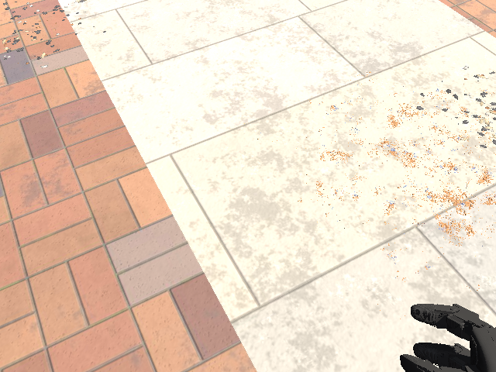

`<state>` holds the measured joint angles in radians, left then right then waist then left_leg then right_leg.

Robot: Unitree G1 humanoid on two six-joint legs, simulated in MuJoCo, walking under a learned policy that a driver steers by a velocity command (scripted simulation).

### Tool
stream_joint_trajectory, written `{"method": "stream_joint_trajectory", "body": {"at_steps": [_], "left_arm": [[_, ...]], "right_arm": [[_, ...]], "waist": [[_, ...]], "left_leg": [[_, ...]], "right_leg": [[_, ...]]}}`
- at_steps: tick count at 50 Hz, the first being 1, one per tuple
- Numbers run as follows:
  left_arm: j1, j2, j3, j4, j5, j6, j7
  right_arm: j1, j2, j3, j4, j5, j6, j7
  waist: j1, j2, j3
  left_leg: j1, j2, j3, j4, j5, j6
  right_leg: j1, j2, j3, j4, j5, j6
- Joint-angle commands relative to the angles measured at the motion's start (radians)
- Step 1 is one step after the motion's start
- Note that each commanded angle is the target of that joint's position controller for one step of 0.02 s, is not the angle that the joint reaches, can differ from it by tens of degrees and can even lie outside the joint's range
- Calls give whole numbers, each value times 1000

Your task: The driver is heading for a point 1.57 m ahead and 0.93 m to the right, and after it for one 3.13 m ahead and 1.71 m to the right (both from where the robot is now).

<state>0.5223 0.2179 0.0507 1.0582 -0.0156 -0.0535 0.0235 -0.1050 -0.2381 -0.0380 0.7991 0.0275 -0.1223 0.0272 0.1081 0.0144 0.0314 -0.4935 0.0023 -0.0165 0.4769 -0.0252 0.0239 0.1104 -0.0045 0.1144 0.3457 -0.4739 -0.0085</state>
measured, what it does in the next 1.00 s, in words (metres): walks ahead, turning right: right foot, then left foot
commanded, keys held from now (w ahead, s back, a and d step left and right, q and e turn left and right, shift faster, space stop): w+e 1.00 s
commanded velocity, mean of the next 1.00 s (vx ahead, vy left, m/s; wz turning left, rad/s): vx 0.49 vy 0.00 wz -0.57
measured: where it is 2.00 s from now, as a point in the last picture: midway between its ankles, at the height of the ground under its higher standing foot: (468, 229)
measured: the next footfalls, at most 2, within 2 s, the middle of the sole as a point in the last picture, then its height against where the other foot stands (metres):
right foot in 0.52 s outside the picture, level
left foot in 1.00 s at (338, 271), level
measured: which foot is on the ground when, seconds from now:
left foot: down 0.00-0.52, up 0.54-0.98, down 1.00-1.00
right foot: down 0.00-0.02, up 0.04-0.50, down 0.52-1.00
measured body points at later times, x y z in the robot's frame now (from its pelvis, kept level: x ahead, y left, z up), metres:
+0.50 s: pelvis +0.26 -0.04 +0.00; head +0.29 -0.07 +0.45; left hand +0.53 +0.13 -0.08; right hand +0.20 -0.32 -0.14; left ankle +0.14 +0.13 -0.72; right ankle +0.36 -0.18 -0.71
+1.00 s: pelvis +0.55 -0.14 +0.01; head +0.56 -0.16 +0.45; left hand +0.73 +0.10 -0.10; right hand +0.61 -0.47 -0.07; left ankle +0.72 -0.11 -0.72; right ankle +0.37 -0.17 -0.72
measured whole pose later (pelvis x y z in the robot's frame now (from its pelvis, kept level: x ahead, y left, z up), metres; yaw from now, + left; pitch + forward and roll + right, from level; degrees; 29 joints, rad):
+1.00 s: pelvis +0.55 -0.14 +0.01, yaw -35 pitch +2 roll +0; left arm 0.41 0.30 0.09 0.74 -0.02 -0.04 0.02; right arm -0.01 -0.28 -0.04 0.74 0.00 -0.13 0.03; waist 0.08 0.03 0.00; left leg -0.47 -0.01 -0.05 0.45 -0.02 0.01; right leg -0.06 0.09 0.21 0.49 -0.46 -0.05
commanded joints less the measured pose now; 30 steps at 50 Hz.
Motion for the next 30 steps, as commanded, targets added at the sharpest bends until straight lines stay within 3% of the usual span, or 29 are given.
{"method": "stream_joint_trajectory", "body": {"at_steps": [1, 2, 3, 4, 5, 7, 9, 12, 16, 21, 23, 24, 25, 26, 27, 28, 29, 30], "left_arm": [[-13, 17, -4, -136, 12, -14, -1], [30, 20, -8, -141, -19, -28, -3], [-35, 116, 19, -154, -41, -32, -1], [-107, 137, 26, -169, -40, -31, 3], [-140, 127, 31, -177, -26, -28, 6], [-120, 91, 41, -183, -19, -3, 2], [-148, 69, 40, -215, -18, 18, -2], [-232, 87, 44, -270, -8, 28, -8], [-366, 79, 30, -319, -6, 12, -41], [-507, 95, 22, -402, -7, 14, -74], [-486, 126, 34, -422, -5, 18, -79], [-415, 154, 50, -414, -6, 20, -78], [-260, 199, 80, -376, -11, 21, -73], [-70, 288, 122, -328, -15, 30, -53], [-88, 416, 140, -330, -24, 26, -45], [-58, 339, 111, -373, -7, 8, -51], [-89, 275, 91, -362, 4, -8, -56], [-145, 245, 82, -370, 1, -16, -54]], "right_arm": [[486, -316, -102, 52, -30, 4, -25], [457, -256, -77, 47, -35, 5, -15], [364, -166, -54, 37, -23, 3, -13], [301, -124, -43, 31, -17, 4, -14], [252, -106, -40, 38, -25, 3, -12], [210, -83, -36, 57, -43, -2, -11], [216, -97, -43, 75, -36, -11, -14], [235, -141, -57, 88, -37, -14, -28], [273, -181, -65, 92, -34, -1, -41], [366, -231, -79, 107, -9, 33, -41], [363, -256, -87, 102, -2, 49, -41], [353, -267, -90, 97, 1, 58, -42], [338, -260, -87, 90, 4, 68, -44], [354, -222, -70, 75, -17, 65, -46], [429, -67, -22, 10, -56, 38, -33], [342, -135, -27, 0, -15, -7, -19], [244, -187, -42, -29, 24, -28, -11], [235, -173, -36, -28, 13, -39, -15]], "waist": [[-238, 129, -400], [-203, 324, -461], [-186, 227, -268], [-170, 131, -150], [-142, 69, -85], [-90, 106, -48], [-80, 90, -18], [-82, 43, 13], [-125, 15, 35], [-172, 12, 68], [-142, 40, 34], [-96, 56, -20], [-8, 44, -100], [66, -37, -204], [-55, -321, -270], [7, -197, -410], [21, -137, -274], [-19, -73, -197]], "left_leg": [[942, 344, -475, -10, -322, 192], [935, 436, -802, -201, -472, 244], [778, 396, -670, -229, -530, 196], [615, 362, -489, -235, -439, 160], [469, 320, -364, -257, -308, 143], [328, 266, -199, -307, -197, 132], [280, 271, -122, -354, -142, 160], [303, 285, -38, -387, -77, 181], [349, 255, 108, -382, 7, 152], [516, 296, 173, -313, 64, 120], [568, 303, 206, -198, 332, 98], [570, 292, 229, -70, 518, 85], [517, 257, 265, 140, 611, 57], [287, 220, 271, 445, 406, 5], [-175, 15, 204, 806, -491, -60], [-281, -15, -50, 927, -575, -40], [-378, 29, -61, 927, -478, -11], [-350, 75, -61, 847, -389, 7]], "right_leg": [[-638, 41, -33, 722, 290, -11], [-771, 48, 38, 935, -105, -15], [-848, -14, 40, 1009, -47, -27], [-841, -63, 4, 993, 40, -38], [-791, -100, -5, 942, 106, -40], [-693, -146, -2, 871, 154, -45], [-705, -163, -16, 836, 179, -39], [-793, -170, -5, 723, 305, -22], [-773, -147, -73, 485, 489, -17], [-789, -113, -147, 329, 411, -50], [-713, -59, -198, 305, 307, -84], [-605, -12, -233, 295, 269, -108], [-395, 46, -258, 234, 314, -142], [-70, -3, -120, 219, 324, -195], [236, -268, 464, 102, 142, -373], [298, -344, 732, -58, 39, -419], [233, -324, 600, -75, 127, -363], [97, -282, 468, -61, 220, -328]]}}
Keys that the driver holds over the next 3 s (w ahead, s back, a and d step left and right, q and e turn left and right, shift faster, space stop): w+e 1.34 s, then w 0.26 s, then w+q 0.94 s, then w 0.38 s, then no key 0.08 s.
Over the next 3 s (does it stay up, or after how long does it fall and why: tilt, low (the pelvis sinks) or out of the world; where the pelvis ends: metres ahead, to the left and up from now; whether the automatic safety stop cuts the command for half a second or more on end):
stays up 1.41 -0.81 0.01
